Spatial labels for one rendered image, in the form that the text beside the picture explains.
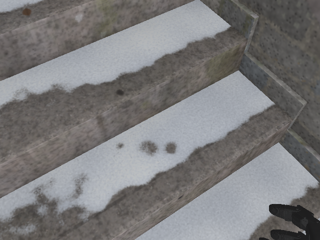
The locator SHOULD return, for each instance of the robot right hand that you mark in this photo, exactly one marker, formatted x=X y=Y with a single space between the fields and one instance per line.
x=299 y=216

